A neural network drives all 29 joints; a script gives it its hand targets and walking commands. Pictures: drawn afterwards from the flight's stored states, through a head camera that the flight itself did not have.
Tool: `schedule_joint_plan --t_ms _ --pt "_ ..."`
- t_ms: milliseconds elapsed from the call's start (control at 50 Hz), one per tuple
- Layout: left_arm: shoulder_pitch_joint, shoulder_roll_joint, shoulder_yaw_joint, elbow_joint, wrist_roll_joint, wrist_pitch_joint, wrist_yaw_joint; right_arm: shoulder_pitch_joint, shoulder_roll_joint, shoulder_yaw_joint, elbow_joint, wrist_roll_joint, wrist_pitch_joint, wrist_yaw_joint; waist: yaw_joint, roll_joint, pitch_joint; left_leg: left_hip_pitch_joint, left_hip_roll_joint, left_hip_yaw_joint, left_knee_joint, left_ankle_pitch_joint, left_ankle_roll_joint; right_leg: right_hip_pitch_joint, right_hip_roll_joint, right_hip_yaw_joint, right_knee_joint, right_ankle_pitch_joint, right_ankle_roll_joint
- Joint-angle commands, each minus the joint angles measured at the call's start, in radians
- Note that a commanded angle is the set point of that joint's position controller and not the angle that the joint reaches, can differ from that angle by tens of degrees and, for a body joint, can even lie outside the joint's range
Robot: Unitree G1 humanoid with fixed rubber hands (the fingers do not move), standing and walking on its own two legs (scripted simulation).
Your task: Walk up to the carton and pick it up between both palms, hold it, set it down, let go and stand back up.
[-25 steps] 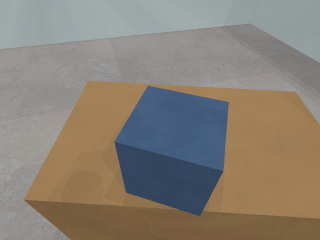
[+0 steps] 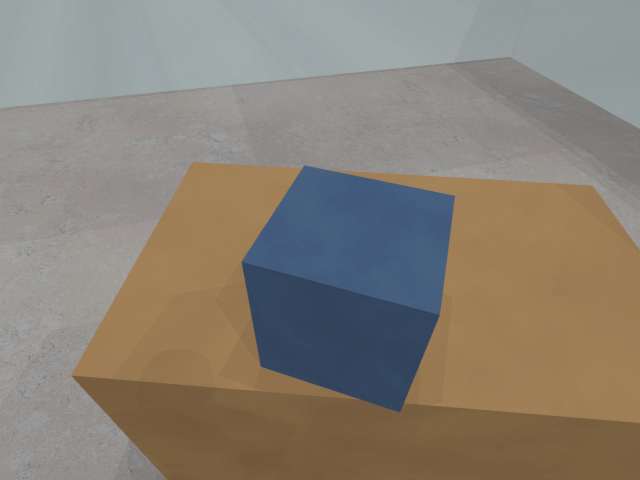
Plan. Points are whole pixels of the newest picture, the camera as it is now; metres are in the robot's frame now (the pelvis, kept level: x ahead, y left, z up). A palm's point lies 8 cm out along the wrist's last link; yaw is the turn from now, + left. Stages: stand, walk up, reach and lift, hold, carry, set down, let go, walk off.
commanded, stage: stand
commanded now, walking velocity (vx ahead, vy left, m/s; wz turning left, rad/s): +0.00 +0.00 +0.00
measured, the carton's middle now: (351, 286) +0.43 -0.04 +0.00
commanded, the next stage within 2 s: none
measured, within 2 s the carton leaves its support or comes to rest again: neither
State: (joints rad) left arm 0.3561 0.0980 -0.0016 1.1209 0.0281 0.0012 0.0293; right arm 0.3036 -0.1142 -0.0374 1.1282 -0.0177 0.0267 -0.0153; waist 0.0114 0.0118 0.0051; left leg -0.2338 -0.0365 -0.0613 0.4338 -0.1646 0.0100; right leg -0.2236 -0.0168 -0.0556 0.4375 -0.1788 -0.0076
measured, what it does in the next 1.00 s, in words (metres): stands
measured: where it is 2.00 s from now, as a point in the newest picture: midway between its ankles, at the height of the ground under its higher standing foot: outside the picture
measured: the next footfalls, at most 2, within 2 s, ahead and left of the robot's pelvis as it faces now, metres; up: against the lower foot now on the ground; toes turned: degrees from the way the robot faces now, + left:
none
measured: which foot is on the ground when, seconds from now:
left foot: down 0.00-1.00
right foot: down 0.00-1.00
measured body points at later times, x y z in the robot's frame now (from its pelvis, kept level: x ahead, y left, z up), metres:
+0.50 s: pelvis -0.02 -0.02 +0.00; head -0.01 -0.01 +0.45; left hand -0.04 +0.19 -0.17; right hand -0.03 -0.22 -0.17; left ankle +0.04 +0.11 -0.74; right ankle +0.04 -0.11 -0.74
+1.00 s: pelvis +0.00 -0.02 +0.00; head +0.01 -0.02 +0.45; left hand -0.01 +0.19 -0.17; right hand +0.01 -0.23 -0.16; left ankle +0.05 +0.11 -0.74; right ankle +0.04 -0.12 -0.74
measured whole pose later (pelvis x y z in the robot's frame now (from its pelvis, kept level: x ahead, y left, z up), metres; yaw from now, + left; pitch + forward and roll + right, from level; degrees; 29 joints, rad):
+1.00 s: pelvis +0.00 -0.02 +0.00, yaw +1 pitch +1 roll +0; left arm 0.30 0.10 0.05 1.10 0.02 0.01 0.03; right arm 0.29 -0.11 -0.03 1.11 -0.02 0.00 -0.03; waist 0.01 0.00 -0.01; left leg -0.30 -0.02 -0.12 0.45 -0.16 -0.02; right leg -0.28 0.02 -0.06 0.43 -0.17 -0.04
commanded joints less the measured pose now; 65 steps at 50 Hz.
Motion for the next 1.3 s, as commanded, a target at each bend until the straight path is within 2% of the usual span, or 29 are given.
schedule_joint_plan --t_ms 0,180,220,320,360,420,500,520,560,600,620,640,680,720,740,780,800,820,900,920,960,980,1000,1080,1120,1140,1220,1240,1280 --pt "0.085 0.112 0.025 -0.022 0.000 -0.012 0.008 0.061 -0.111 -0.013 -0.033 -0.003 -0.012 -0.009 0.000 0.004 0.126 -0.149 0.084 -0.120 -0.176 -0.275 0.043 -0.036 -0.052 0.102 -0.123 -0.189 -0.025" --pt "0.058 0.132 0.045 -0.032 -0.002 0.001 0.013 0.096 -0.088 -0.006 -0.025 -0.008 -0.014 -0.009 -0.009 -0.055 0.096 -0.152 0.047 -0.079 -0.101 -0.275 0.024 -0.114 -0.090 0.171 -0.201 -0.369 -0.048" --pt "0.059 0.124 0.048 -0.031 -0.005 0.004 0.010 0.089 -0.068 0.002 -0.030 -0.011 -0.017 -0.012 -0.007 -0.030 0.092 -0.154 0.056 -0.088 -0.101 -0.268 0.024 -0.119 -0.079 0.158 -0.196 -0.361 -0.041" --pt "0.062 0.101 0.053 -0.032 -0.003 0.010 0.011 0.089 -0.076 0.004 -0.038 -0.007 -0.019 -0.020 0.005 -0.018 0.059 -0.187 0.064 -0.105 -0.119 -0.295 0.026 -0.084 -0.067 0.150 -0.161 -0.342 -0.046" --pt "0.078 0.105 0.056 -0.032 0.002 0.013 0.008 0.079 -0.108 -0.005 -0.044 -0.011 -0.019 -0.018 0.013 0.028 0.063 -0.213 0.066 -0.120 -0.152 -0.335 0.024 -0.083 -0.053 0.132 -0.135 -0.335 -0.039" --pt "0.070 0.090 0.051 -0.034 -0.002 0.010 0.009 0.069 -0.094 -0.003 -0.051 -0.006 -0.021 -0.019 0.019 0.028 0.062 -0.230 0.072 -0.129 -0.160 -0.319 0.025 -0.063 -0.051 0.133 -0.123 -0.291 -0.033" --pt "0.054 0.122 0.063 -0.043 0.001 0.005 0.008 0.091 -0.106 -0.012 -0.051 -0.007 -0.022 -0.020 0.001 -0.011 0.057 -0.191 0.056 -0.109 -0.122 -0.271 0.019 -0.090 -0.066 0.155 -0.156 -0.316 -0.041" --pt "0.050 0.109 0.060 -0.044 -0.001 0.005 0.008 0.082 -0.092 -0.008 -0.053 -0.009 -0.023 -0.017 0.001 0.007 0.056 -0.189 0.063 -0.111 -0.117 -0.270 0.020 -0.093 -0.070 0.161 -0.163 -0.319 -0.041" --pt "0.036 0.131 0.069 -0.050 0.001 0.005 0.009 0.091 -0.073 -0.006 -0.051 -0.009 -0.020 -0.020 -0.002 -0.034 0.056 -0.173 0.052 -0.098 -0.102 -0.245 0.020 -0.110 -0.075 0.163 -0.181 -0.336 -0.045" --pt "0.030 0.131 0.070 -0.057 -0.003 0.006 0.008 0.080 -0.085 -0.007 -0.059 -0.010 -0.021 -0.020 0.001 -0.010 0.056 -0.172 0.053 -0.102 -0.103 -0.246 0.020 -0.117 -0.077 0.171 -0.188 -0.349 -0.046" --pt "0.048 0.137 0.073 -0.050 -0.001 0.006 0.009 0.087 -0.082 -0.008 -0.059 -0.007 -0.020 -0.019 0.004 -0.022 0.044 -0.166 0.050 -0.106 -0.099 -0.267 0.019 -0.109 -0.076 0.171 -0.181 -0.363 -0.048" --pt "0.036 0.137 0.073 -0.057 -0.002 0.006 0.007 0.087 -0.068 -0.002 -0.063 -0.006 -0.023 -0.018 -0.003 -0.001 0.053 -0.185 0.059 -0.113 -0.110 -0.247 0.021 -0.085 -0.073 0.165 -0.161 -0.326 -0.046" --pt "0.034 0.109 0.068 -0.052 0.000 0.003 0.006 0.082 -0.084 -0.008 -0.060 -0.005 -0.027 -0.022 0.003 -0.010 0.042 -0.167 0.062 -0.113 -0.113 -0.219 0.024 -0.082 -0.069 0.157 -0.167 -0.290 -0.043" --pt "0.037 0.107 0.068 -0.051 0.000 0.002 0.006 0.082 -0.094 -0.011 -0.062 -0.007 -0.031 -0.020 -0.003 0.014 0.040 -0.158 0.062 -0.116 -0.117 -0.218 0.023 -0.081 -0.064 0.157 -0.157 -0.276 -0.043" --pt "0.025 0.113 0.072 -0.057 0.000 -0.002 0.008 0.068 -0.074 -0.006 -0.064 -0.006 -0.028 -0.021 0.000 -0.006 0.041 -0.160 0.061 -0.110 -0.115 -0.200 0.017 -0.073 -0.069 0.154 -0.159 -0.273 -0.042" --pt "0.030 0.112 0.070 -0.055 -0.007 0.000 0.006 0.069 -0.081 -0.007 -0.064 -0.009 -0.028 -0.020 0.001 0.007 0.052 -0.168 0.062 -0.111 -0.111 -0.188 0.017 -0.065 -0.064 0.146 -0.157 -0.254 -0.038" --pt "0.021 0.094 0.066 -0.054 -0.004 -0.001 0.005 0.063 -0.091 -0.010 -0.071 -0.002 -0.029 -0.020 -0.008 -0.020 0.040 -0.159 0.063 -0.117 -0.107 -0.174 0.022 -0.058 -0.066 0.152 -0.157 -0.245 -0.043" --pt "0.032 0.115 0.071 -0.052 -0.001 -0.001 0.006 0.078 -0.097 -0.013 -0.059 -0.004 -0.031 -0.023 0.002 -0.023 0.035 -0.146 0.059 -0.110 -0.102 -0.173 0.021 -0.055 -0.070 0.158 -0.163 -0.253 -0.042" --pt "0.030 0.115 0.073 -0.052 -0.005 0.000 0.005 0.074 -0.076 -0.005 -0.054 -0.005 -0.032 -0.022 -0.001 0.006 0.051 -0.158 0.064 -0.107 -0.102 -0.148 0.015 -0.039 -0.070 0.150 -0.154 -0.220 -0.038" --pt "0.031 0.097 0.068 -0.052 -0.005 -0.002 0.004 0.076 -0.060 0.000 -0.055 -0.002 -0.034 -0.020 0.000 -0.013 0.042 -0.134 0.063 -0.109 -0.097 -0.131 0.016 -0.041 -0.078 0.162 -0.163 -0.222 -0.042" --pt "0.028 0.124 0.072 -0.047 -0.006 -0.002 0.007 0.073 -0.080 -0.005 -0.049 -0.001 -0.037 -0.024 0.001 0.012 0.043 -0.141 0.067 -0.115 -0.106 -0.127 0.018 -0.022 -0.064 0.145 -0.148 -0.184 -0.039" --pt "0.024 0.122 0.074 -0.047 -0.006 -0.004 0.006 0.074 -0.076 -0.002 -0.049 -0.002 -0.037 -0.024 0.000 -0.014 0.038 -0.133 0.066 -0.113 -0.109 -0.117 0.016 -0.015 -0.065 0.141 -0.146 -0.183 -0.039" --pt "0.028 0.101 0.069 -0.041 -0.004 -0.005 0.006 0.061 -0.095 -0.008 -0.048 0.000 -0.040 -0.025 0.007 0.006 0.031 -0.127 0.071 -0.121 -0.109 -0.112 0.020 -0.003 -0.061 0.137 -0.137 -0.160 -0.037" --pt "0.017 0.094 0.064 -0.039 -0.004 -0.006 0.006 0.062 -0.056 0.003 -0.039 0.000 -0.036 -0.025 0.000 -0.018 0.047 -0.110 0.063 -0.102 -0.088 -0.061 0.016 -0.004 -0.075 0.146 -0.145 -0.147 -0.039" --pt "0.029 0.094 0.063 -0.030 -0.004 -0.007 0.009 0.076 -0.079 -0.002 -0.030 -0.001 -0.035 -0.028 0.000 0.003 0.048 -0.093 0.069 -0.109 -0.098 -0.059 0.022 -0.005 -0.067 0.131 -0.134 -0.123 -0.037" --pt "0.032 0.106 0.068 -0.026 -0.008 -0.007 0.010 0.067 -0.067 0.000 -0.033 0.001 -0.038 -0.028 -0.002 -0.017 0.045 -0.096 0.075 -0.111 -0.097 -0.060 0.021 0.007 -0.060 0.123 -0.126 -0.114 -0.034" --pt "0.023 0.082 0.060 -0.029 -0.008 -0.009 0.007 0.063 -0.070 0.001 -0.016 -0.001 -0.036 -0.027 0.002 0.023 0.050 -0.088 0.073 -0.105 -0.095 -0.047 0.021 0.028 -0.067 0.129 -0.123 -0.093 -0.038" --pt "0.008 0.074 0.056 -0.029 -0.009 -0.010 0.007 0.062 -0.081 -0.002 -0.020 0.004 -0.037 -0.026 -0.007 -0.016 0.046 -0.078 0.073 -0.105 -0.089 -0.028 0.020 0.030 -0.067 0.128 -0.126 -0.082 -0.039" --pt "0.023 0.086 0.057 -0.023 -0.009 -0.010 0.009 0.073 -0.054 0.006 -0.007 0.001 -0.037 -0.027 -0.001 -0.009 0.063 -0.078 0.071 -0.103 -0.087 -0.024 0.020 0.028 -0.066 0.126 -0.131 -0.084 -0.038"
